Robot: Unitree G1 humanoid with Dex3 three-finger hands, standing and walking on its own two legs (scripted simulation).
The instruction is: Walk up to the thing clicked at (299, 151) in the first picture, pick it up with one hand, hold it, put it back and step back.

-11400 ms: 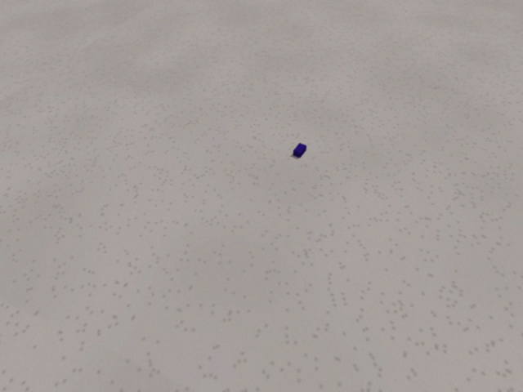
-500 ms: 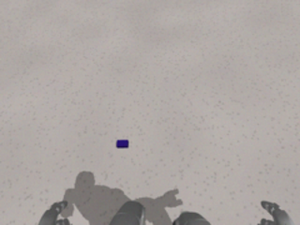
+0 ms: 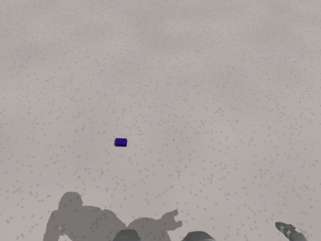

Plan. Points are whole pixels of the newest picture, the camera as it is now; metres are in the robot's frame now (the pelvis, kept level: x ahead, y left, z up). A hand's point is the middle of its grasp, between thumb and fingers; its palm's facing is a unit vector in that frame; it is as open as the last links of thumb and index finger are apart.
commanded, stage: walk up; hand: left
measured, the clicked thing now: (121, 142) +0.74 +0.29 -0.74
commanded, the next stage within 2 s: stand in 1.44 s
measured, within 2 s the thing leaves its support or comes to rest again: neither
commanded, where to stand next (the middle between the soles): +0.38 +0.02 m, yaw +4 degrees
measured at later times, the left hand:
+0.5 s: hand out of the picture +0.02 +0.27 -0.14, palm faces +0.08 -0.90 -0.43, open 7.4 cm
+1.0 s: hand out of the picture +0.04 +0.28 -0.15, palm faces +0.10 -0.92 -0.38, open 7.4 cm
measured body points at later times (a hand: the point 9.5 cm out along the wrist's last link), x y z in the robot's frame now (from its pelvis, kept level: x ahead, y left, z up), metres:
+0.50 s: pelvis -0.03 -0.02 +0.00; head +0.00 -0.02 +0.45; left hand +0.02 +0.31 -0.11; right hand +0.06 -0.32 -0.13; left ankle -0.01 +0.11 -0.73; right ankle -0.05 -0.15 -0.71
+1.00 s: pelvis -0.02 +0.01 +0.00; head +0.01 +0.01 +0.45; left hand +0.04 +0.33 -0.12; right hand +0.08 -0.30 -0.13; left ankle -0.02 +0.14 -0.73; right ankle +0.01 -0.14 -0.72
